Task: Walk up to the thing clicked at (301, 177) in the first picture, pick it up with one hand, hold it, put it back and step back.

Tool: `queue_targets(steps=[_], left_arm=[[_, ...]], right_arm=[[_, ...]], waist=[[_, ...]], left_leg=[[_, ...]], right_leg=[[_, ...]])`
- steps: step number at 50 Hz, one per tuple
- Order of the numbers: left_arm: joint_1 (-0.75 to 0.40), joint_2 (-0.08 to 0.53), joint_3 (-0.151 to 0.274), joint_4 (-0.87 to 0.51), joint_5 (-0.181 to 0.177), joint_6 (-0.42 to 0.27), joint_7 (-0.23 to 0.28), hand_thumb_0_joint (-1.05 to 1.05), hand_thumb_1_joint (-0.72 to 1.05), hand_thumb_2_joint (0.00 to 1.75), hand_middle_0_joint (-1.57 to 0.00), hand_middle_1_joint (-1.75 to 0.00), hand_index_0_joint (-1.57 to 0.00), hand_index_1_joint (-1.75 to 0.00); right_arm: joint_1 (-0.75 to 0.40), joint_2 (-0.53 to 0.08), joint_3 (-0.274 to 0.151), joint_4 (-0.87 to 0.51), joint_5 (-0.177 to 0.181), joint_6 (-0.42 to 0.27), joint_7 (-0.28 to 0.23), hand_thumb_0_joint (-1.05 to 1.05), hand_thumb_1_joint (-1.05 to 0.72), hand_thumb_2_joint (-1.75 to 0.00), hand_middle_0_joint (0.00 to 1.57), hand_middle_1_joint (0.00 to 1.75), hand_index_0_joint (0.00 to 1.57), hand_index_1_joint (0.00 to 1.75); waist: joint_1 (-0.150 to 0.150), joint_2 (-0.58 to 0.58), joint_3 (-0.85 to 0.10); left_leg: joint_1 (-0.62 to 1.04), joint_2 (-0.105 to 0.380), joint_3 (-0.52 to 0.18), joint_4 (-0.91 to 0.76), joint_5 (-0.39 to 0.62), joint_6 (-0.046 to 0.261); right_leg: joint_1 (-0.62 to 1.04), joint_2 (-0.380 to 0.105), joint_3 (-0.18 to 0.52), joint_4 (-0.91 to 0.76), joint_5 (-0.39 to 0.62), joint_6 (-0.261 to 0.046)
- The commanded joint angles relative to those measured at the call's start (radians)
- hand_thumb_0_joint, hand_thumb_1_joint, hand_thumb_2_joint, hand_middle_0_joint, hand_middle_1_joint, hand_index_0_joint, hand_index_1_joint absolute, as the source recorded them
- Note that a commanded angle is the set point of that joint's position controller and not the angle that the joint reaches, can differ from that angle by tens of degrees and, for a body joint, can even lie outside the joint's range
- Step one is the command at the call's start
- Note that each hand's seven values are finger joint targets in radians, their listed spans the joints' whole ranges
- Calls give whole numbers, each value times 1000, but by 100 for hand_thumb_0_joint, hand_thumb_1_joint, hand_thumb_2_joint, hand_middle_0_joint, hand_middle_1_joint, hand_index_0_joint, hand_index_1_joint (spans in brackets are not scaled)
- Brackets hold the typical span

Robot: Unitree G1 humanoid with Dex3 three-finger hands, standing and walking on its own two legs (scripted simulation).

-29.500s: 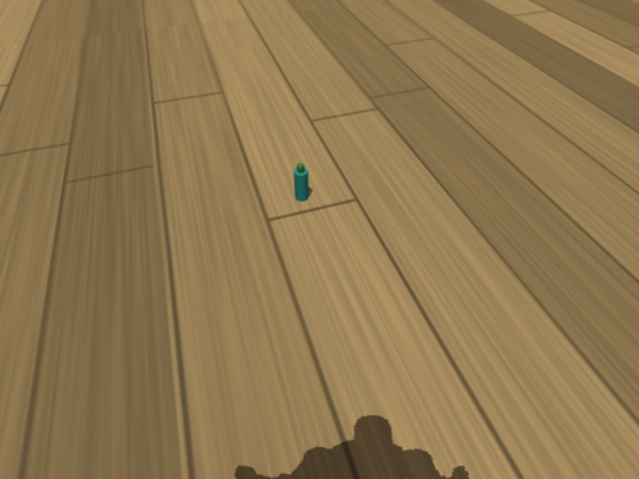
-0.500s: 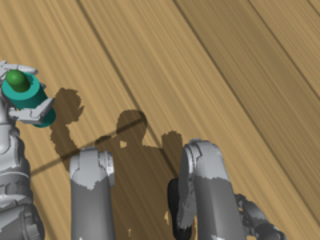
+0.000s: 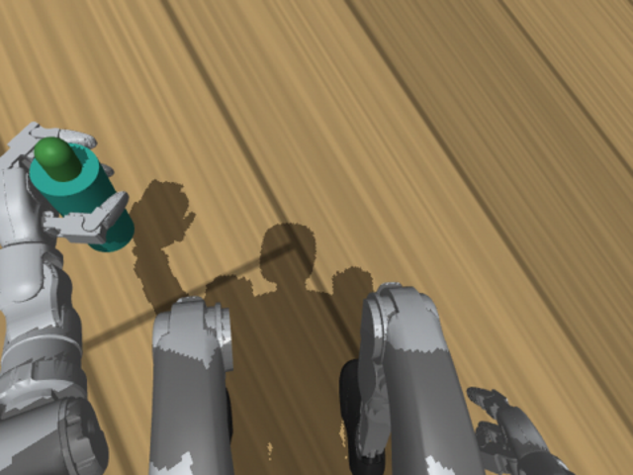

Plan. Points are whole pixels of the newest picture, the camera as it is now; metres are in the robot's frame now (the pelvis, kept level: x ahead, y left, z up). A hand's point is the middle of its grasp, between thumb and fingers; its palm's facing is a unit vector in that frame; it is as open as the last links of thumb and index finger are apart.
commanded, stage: settle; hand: left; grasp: from the side
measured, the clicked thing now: (84, 196) +0.44 +0.27 -0.05
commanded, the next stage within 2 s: lift in 0.28 s
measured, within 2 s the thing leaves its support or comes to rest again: neither
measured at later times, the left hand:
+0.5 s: hand (82, 183) +0.44 +0.25 -0.02, palm faces +0.22 -0.97 -0.05, open 9.1 cm
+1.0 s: hand (47, 169) +0.41 +0.24 +0.07, palm faces +0.19 -0.98 -0.05, open 9.1 cm
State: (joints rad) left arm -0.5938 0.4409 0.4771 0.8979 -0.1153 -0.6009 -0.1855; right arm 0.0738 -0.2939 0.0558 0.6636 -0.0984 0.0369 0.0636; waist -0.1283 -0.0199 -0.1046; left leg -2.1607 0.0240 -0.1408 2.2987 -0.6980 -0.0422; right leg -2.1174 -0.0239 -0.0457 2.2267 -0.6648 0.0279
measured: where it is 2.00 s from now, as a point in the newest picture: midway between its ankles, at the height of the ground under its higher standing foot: (290, 453)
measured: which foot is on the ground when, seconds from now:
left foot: down 0.00-1.00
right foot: down 0.00-1.00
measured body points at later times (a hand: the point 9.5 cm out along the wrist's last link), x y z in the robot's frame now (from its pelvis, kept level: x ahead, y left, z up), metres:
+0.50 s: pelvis +0.00 +0.00 +0.01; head +0.20 +0.05 +0.41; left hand +0.42 +0.31 -0.01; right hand +0.12 -0.27 -0.11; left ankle +0.08 +0.14 -0.33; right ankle +0.10 -0.13 -0.33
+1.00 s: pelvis +0.01 +0.00 +0.09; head +0.20 +0.04 +0.49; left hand +0.40 +0.30 +0.08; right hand +0.17 -0.26 -0.04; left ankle +0.08 +0.14 -0.33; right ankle +0.10 -0.13 -0.33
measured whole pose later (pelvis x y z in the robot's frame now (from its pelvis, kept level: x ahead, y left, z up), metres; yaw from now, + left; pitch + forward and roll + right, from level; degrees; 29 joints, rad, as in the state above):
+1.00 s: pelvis +0.01 +0.00 +0.09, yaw +2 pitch +33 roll -4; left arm -0.41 0.33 0.36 0.59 -0.16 -0.45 -0.15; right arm 0.11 -0.27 0.01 0.61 -0.02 0.00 0.01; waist -0.08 0.01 -0.18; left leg -1.93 0.03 -0.09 2.02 -0.68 -0.03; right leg -1.90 -0.04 -0.03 1.97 -0.66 0.02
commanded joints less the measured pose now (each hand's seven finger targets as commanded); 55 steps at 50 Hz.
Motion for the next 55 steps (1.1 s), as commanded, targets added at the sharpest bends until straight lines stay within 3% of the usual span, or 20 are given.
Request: queue_targets(steps=[1,3,6,8,11,12,16,17,19,20,21,23,26,28,30,34,43,48,50,55], left_arm=[[-364,261,48,-287,-28,-102,8,0,23,129,-127,-138,-126,-140],[-318,224,30,-214,-22,-93,12,0,22,131,-127,-139,-127,-142],[-373,255,44,-263,-23,-105,15,0,25,131,-128,-139,-127,-141],[-336,216,15,-206,-17,-95,8,0,25,132,-126,-138,-125,-141],[-395,251,32,-244,-15,-102,18,0,23,132,-127,-139,-126,-141],[-325,204,20,-163,-17,-93,14,0,23,132,-127,-139,-126,-141],[-417,276,40,-276,-5,-110,26,0,23,131,-125,-137,-124,-139],[-413,272,37,-269,-5,-107,25,0,24,131,-124,-137,-124,-139],[-394,190,-8,-197,-10,-97,19,0,26,133,-125,-137,-124,-140],[-356,198,14,-152,-17,-96,21,0,28,125,-127,-139,-130,-138],[-383,260,46,-199,-13,-105,26,0,25,123,-129,-142,-131,-140],[-411,281,39,-299,-12,-114,20,0,23,124,-128,-142,-131,-141],[-365,213,13,-251,-29,-91,-2,0,25,127,-130,-144,-133,-143],[-321,232,34,-242,-37,-82,-5,0,24,125,-131,-144,-134,-143],[-344,231,18,-314,-39,-81,-9,0,21,125,-131,-144,-133,-143],[-240,192,9,-316,-50,-43,-2,0,26,124,-128,-142,-131,-140],[-192,174,-40,-537,-71,8,27,0,24,125,-127,-142,-130,-140],[-140,128,-64,-657,-86,53,48,0,30,126,-126,-141,-129,-140],[-58,90,-77,-626,-87,83,64,0,29,125,-125,-141,-129,-139],[-31,95,-88,-788,-75,121,108,0,26,125,-123,-139,-126,-138]], right_arm=[[123,-208,-80,-50,5,-14,-19,0,-89,-90,20,30,20,30],[122,-203,-79,-52,8,-15,-18,0,-89,-90,20,30,20,30],[131,-199,-81,-43,9,-18,-19,0,-89,-90,20,30,20,30],[132,-199,-81,-45,7,-17,-18,0,-89,-90,20,30,20,30],[137,-190,-81,-39,7,-19,-20,0,-89,-90,20,30,20,30],[139,-192,-80,-41,8,-20,-18,0,-90,-90,20,30,20,30],[147,-187,-82,-40,4,-17,-20,0,-89,-90,20,30,20,30],[145,-188,-82,-36,6,-17,-20,0,-89,-90,20,30,20,30],[140,-186,-81,-34,8,-24,-18,0,-89,-90,20,30,20,30],[135,-193,-82,-35,12,-25,-20,0,-92,-90,20,30,20,30],[141,-195,-84,-31,12,-25,-22,0,-92,-90,20,30,20,30],[148,-189,-85,-39,10,-20,-22,0,-93,-90,20,30,20,30],[153,-187,-89,-34,17,-27,-23,0,-92,-90,20,30,20,30],[143,-190,-94,-46,26,-31,-28,0,-92,-90,20,30,20,30],[145,-184,-96,-57,30,-33,-28,0,-93,-90,20,30,20,30],[149,-190,-105,-83,47,-36,-35,0,-92,-90,20,30,20,30],[130,-162,-110,-125,75,-59,-56,0,-91,-90,20,30,20,30],[139,-153,-120,-134,90,-71,-68,0,-91,-90,20,30,20,30],[127,-147,-120,-145,101,-71,-74,0,-91,-90,20,30,20,30],[131,-126,-126,-141,111,-76,-87,0,-90,-90,20,30,20,30]], waist=[[22,234,-691],[11,206,-658],[21,216,-679],[8,215,-677],[13,209,-681],[11,184,-658],[24,220,-717],[32,232,-720],[-1,222,-661],[3,190,-648],[24,207,-670],[37,244,-739],[19,221,-707],[32,182,-698],[36,187,-709],[43,178,-736],[54,198,-711],[69,206,-755],[70,157,-713],[89,172,-734]], left_leg=[[481,-13,88,-296,141,53],[464,-16,89,-302,125,55],[472,-17,90,-312,128,54],[481,-18,92,-307,149,54],[455,-21,101,-310,128,59],[455,-20,99,-314,130,58],[480,-22,104,-321,132,57],[505,-21,102,-333,127,54],[484,-20,94,-337,111,52],[471,-21,90,-333,115,55],[482,-21,95,-336,126,55],[525,-21,100,-342,146,52],[517,-23,106,-354,142,55],[489,-24,109,-359,117,64],[494,-23,115,-372,103,65],[567,-21,100,-410,150,60],[626,-18,97,-519,82,64],[748,-16,90,-587,151,58],[763,-16,86,-616,165,62],[894,-12,79,-709,200,57]], right_leg=[[344,28,-47,-225,153,-63],[340,27,-47,-236,138,-61],[345,27,-44,-236,139,-64],[354,24,-41,-240,158,-62],[373,24,-32,-254,141,-60],[369,24,-36,-257,142,-60],[390,24,-28,-263,140,-62],[380,23,-30,-259,131,-65],[338,24,-40,-256,122,-66],[339,22,-40,-260,128,-64],[350,23,-36,-260,133,-65],[378,23,-30,-258,145,-67],[401,22,-26,-281,147,-64],[410,23,-23,-302,126,-61],[440,22,-14,-324,111,-61],[450,21,-20,-341,151,-66],[518,17,11,-460,91,-65],[593,16,13,-525,151,-67],[625,16,12,-564,163,-64],[731,15,14,-647,193,-62]])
